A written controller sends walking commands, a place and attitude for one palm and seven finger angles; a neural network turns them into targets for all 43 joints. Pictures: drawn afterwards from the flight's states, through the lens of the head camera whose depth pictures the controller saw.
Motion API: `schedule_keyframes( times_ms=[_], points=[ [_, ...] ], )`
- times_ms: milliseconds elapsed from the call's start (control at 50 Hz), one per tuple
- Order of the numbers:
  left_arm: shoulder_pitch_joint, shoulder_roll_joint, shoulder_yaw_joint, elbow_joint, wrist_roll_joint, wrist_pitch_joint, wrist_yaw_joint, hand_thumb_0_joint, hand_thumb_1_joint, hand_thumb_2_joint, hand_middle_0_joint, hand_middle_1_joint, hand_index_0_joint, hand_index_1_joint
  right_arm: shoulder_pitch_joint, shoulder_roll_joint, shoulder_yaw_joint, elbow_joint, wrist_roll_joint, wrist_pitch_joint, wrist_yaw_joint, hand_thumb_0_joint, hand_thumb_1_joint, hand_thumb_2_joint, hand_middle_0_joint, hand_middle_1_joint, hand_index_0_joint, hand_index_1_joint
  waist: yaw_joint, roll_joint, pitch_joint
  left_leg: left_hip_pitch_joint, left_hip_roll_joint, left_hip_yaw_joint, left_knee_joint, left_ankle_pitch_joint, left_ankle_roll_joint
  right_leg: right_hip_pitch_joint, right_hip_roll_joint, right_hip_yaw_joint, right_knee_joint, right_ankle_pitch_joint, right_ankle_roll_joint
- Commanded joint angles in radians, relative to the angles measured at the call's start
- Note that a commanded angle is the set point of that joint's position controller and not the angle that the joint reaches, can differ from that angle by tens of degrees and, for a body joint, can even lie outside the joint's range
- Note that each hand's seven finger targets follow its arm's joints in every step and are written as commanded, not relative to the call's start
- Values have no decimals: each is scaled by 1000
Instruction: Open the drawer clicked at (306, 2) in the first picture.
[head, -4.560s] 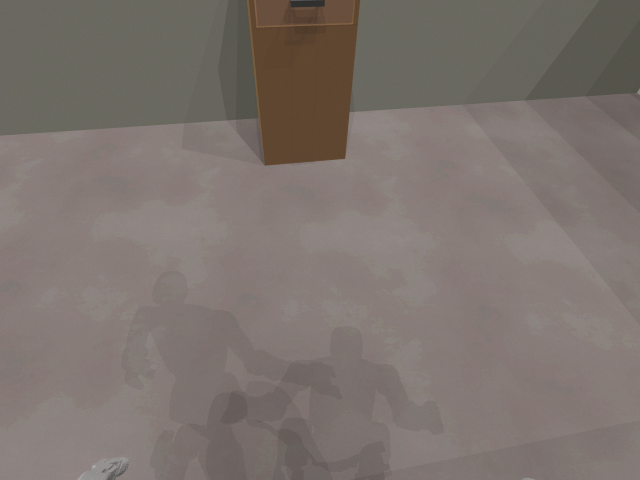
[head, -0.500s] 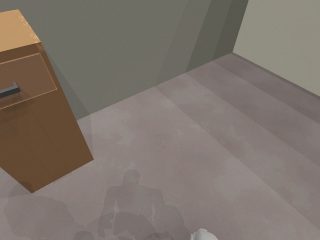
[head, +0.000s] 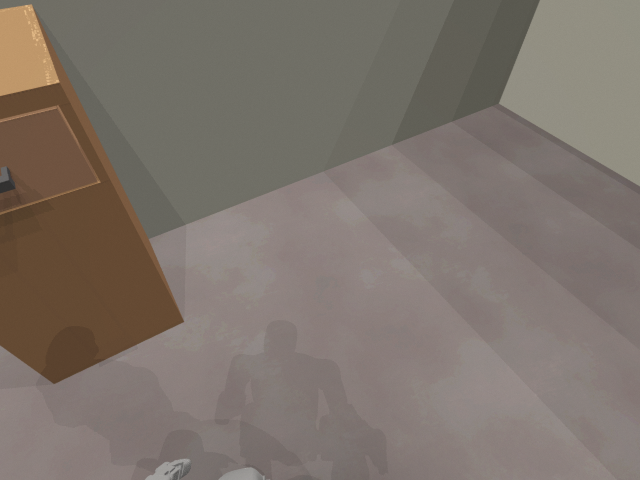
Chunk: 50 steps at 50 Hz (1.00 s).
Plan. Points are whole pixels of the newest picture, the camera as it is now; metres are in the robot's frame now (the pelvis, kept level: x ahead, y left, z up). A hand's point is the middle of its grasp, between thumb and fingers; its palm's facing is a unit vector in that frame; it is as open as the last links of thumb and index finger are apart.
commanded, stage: turn to face it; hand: left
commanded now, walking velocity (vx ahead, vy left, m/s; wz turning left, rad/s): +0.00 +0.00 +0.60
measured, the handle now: out of the picture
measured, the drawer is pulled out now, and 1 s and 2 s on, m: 0.00 0.00 0.00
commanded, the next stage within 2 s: take the last steps up to it in 0.80 s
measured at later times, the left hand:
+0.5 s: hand out of the picture +0.04 +0.24 -0.15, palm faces +0.29 -0.91 -0.30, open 7.4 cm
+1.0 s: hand out of the picture -0.11 +0.18 -0.19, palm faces +0.52 -0.82 -0.22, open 7.4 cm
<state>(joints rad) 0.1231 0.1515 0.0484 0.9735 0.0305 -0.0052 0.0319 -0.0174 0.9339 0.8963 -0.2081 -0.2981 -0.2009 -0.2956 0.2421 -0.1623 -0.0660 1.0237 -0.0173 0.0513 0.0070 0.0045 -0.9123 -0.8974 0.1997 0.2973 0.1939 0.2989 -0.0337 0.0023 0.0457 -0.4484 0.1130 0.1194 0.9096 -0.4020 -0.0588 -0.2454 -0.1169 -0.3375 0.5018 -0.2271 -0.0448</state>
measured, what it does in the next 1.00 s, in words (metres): steps on the spot, turning left: left foot, then right foot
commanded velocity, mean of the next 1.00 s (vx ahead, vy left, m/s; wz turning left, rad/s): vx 0.04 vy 0.01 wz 0.42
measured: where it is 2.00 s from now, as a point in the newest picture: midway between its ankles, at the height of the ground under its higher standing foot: outside the picture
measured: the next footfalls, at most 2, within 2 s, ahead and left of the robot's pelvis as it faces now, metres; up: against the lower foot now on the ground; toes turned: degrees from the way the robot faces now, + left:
left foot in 0.12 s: +0.07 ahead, +0.14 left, +0.00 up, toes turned +13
right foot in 0.54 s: +0.08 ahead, -0.12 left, +0.00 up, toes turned +14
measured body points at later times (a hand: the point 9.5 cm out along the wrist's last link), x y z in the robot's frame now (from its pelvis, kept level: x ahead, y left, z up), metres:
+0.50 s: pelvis +0.01 +0.00 +0.00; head +0.05 +0.00 +0.44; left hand +0.03 +0.28 -0.13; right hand +0.14 -0.23 -0.15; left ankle +0.03 +0.13 -0.74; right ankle +0.03 -0.13 -0.72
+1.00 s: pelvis -0.02 +0.00 -0.01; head +0.00 +0.04 +0.44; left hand -0.14 +0.23 -0.17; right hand +0.20 -0.16 -0.13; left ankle -0.08 +0.09 -0.74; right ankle +0.03 -0.13 -0.72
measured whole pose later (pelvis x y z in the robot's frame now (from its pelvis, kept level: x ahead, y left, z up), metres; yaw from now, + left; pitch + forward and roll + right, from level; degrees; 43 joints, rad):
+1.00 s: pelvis -0.02 +0.00 -0.01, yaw +29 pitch -1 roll +0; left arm 0.28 0.24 0.05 0.99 0.02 0.05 0.02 0.00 0.91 0.90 -0.21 -0.30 -0.20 -0.30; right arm 0.11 -0.20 -0.05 0.95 -0.02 0.03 0.01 0.01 -0.91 -0.90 0.20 0.30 0.20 0.30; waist 0.04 -0.06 0.09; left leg -0.23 0.01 0.07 0.58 -0.33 0.02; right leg -0.31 -0.15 -0.14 0.77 -0.47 0.05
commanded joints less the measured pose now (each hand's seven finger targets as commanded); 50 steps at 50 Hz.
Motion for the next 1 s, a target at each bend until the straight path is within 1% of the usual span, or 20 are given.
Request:
schedule_keyframes(
  times_ms=[0, 60, 100, 120, 220, 360, 460, 480, 500, 520, 540, 600, 640, 800, 860, 900, 920, 940, 960, 980],
  points=[
    [60, 198, 55, -51, 1, 4, 7, 0, 900, 900, -200, -300, -200, -300, -1, -57, -11, -89, -1, -14, 11, 0, -900, -900, 200, 300, 200, 300, 43, -150, -25, 30, 10, 9, -117, -4, 11, 27, -310, 173, -165, 90, -70],
    [54, 195, 58, -70, -12, 20, -1, 0, 900, 900, -200, -300, -200, -300, 78, -110, -24, -94, -6, -24, 12, 0, -900, -900, 200, 300, 200, 300, -7, 8, -74, 215, -6, -9, -379, 180, 29, -50, -247, 106, 53, -6, 6],
    [-3, 111, 41, -147, -19, 31, -13, 0, 900, 900, -200, -300, -200, -300, 148, -280, -61, -109, -16, -35, -3, 0, -900, -900, 200, 300, 200, 300, -62, 410, -46, 281, 333, -554, -639, 497, 236, -365, -8, 129, 499, -457, 130],
    [-57, 141, 38, -171, -9, 32, -18, 0, 900, 900, -200, -300, -200, -300, 158, -291, -60, -98, -15, -37, -8, 0, -900, -900, 200, 300, 200, 300, -60, 243, -60, 264, 345, -530, -636, 449, 273, -358, -15, 250, 621, -389, 112],
    [54, 149, 54, -105, -10, 31, -29, 0, 900, 900, -200, -300, -200, -300, -48, -229, -37, -162, -4, -56, -24, 0, -900, -900, 200, 300, 200, 300, 27, 153, -140, 301, 137, -304, -574, 458, 192, -341, 7, 312, 662, -137, 133],
    [20, 144, 41, -138, -22, 36, -13, 0, 900, 900, -200, -300, -200, -300, -9, -262, -52, -152, -8, -34, -16, 0, -900, -900, 200, 300, 200, 300, -8, 145, -109, 306, 137, -393, -564, 454, 233, -237, 50, 316, 384, -227, 139],
    [145, 159, 42, -116, -30, 20, -5, 0, 900, 900, -200, -300, -200, -300, -82, -263, -57, -177, -3, -19, -7, 0, -900, -900, 200, 300, 200, 300, 47, 158, -129, 161, 68, -416, -482, 438, 184, 44, 97, 285, 27, -76, 117],
    [190, 187, 49, -109, -26, 13, -1, 0, 900, 900, -200, -300, -200, -300, -93, -238, -56, -188, 3, -17, -4, 0, -900, -900, 200, 300, 200, 300, 71, 89, -137, 69, 18, -386, -418, 325, 137, 162, 55, 312, -126, -3, 105],
    [213, 277, 64, -113, -7, 2, 5, 0, 900, 900, -200, -300, -200, -300, -84, -169, -46, -204, 13, -15, 3, 0, -900, -900, 200, 300, 200, 300, 84, -169, -125, -119, -113, -241, -211, 71, 51, 268, -182, 545, -266, -48, 33],
    [174, 349, 72, -137, -2, 5, 8, 0, 900, 900, -200, -300, -200, -300, -109, -157, -46, -232, 7, -14, 4, 0, -900, -900, 200, 300, 200, 300, 83, -321, -86, -174, -174, -153, 35, -175, 13, 143, -392, 728, -284, 57, -77],
    [132, 318, 61, -152, -6, 7, 10, 0, 900, 900, -200, -300, -200, -300, -115, -189, -52, -224, -3, -8, 6, 0, -900, -900, 200, 300, 200, 300, 65, -196, -61, -144, -132, -205, 187, -153, 28, 41, -372, 646, -262, 63, -110],
    [22, 223, 34, -168, -11, -3, 5, 0, 900, 900, -200, -300, -200, -300, -67, -177, -50, -160, -8, 8, 17, 0, -900, -900, 200, 300, 200, 300, 2, -188, 14, -141, -91, -169, 322, 17, 5, 7, -204, 424, -203, 167, -56],
    [56, 212, 31, -159, -7, -9, 5, 0, 900, 900, -200, -300, -200, -300, -61, -152, -41, -149, -3, 7, 21, 0, -900, -900, 200, 300, 200, 300, 10, -177, -8, -125, -91, -136, 272, 33, -8, 64, -182, 349, -171, 288, -47],
    [199, 269, 47, -88, 5, -3, 3, 0, 900, 900, -200, -300, -200, -300, -183, -125, -10, -167, 10, -6, 13, 0, -900, -900, 200, 300, 200, 300, 92, -211, -56, 16, -94, -54, -108, -64, -5, 181, -231, 334, -104, 498, -94],
    [185, 274, 50, -69, 1, 1, 2, 0, 900, 900, -200, -300, -200, -300, -125, -125, -3, -146, 13, -19, 5, 0, -900, -900, 200, 300, 200, 300, 68, -213, -101, 150, -113, -29, -327, 30, 10, 182, -212, 309, -32, 522, -56],
    [170, 235, 42, -64, -20, 7, -2, 0, 900, 900, -200, -300, -200, -300, -46, -178, -8, -114, 7, -38, 1, 0, -900, -900, 200, 300, 200, 300, 23, -72, -155, 394, -57, -72, -547, 287, 36, 55, -147, 239, 96, 330, 31],
    [176, 179, 31, -82, -25, 11, -8, 0, 900, 900, -200, -300, -200, -300, -10, -268, -28, -115, -2, -46, -3, 0, -900, -900, 200, 300, 200, 300, 5, 191, -191, 538, 148, -326, -569, 452, 114, -158, -38, 180, 258, -44, 92],
    [119, 143, 14, -110, -16, 15, -10, 0, 900, 900, -200, -300, -200, -300, 46, -319, -38, -101, -5, -37, -7, 0, -900, -900, 200, 300, 200, 300, -31, 312, -155, 518, 279, -457, -595, 568, 233, -285, 19, 203, 415, -419, 111],
    [75, 162, 18, -113, -8, 20, -13, 0, 900, 900, -200, -300, -200, -300, 55, -304, -34, -86, -11, -35, -12, 0, -900, -900, 200, 300, 200, 300, -37, 214, -105, 479, 287, -431, -610, 443, 276, -324, 7, 256, 526, -397, 93],
    [52, 159, 22, -89, -2, 23, -15, 0, 900, 900, -200, -300, -200, -300, 44, -257, -22, -75, -10, -46, -21, 0, -900, -900, 200, 300, 200, 300, -31, 273, -71, 429, 224, -401, -647, 357, 253, -348, -4, 292, 563, -334, 93]
  ],
)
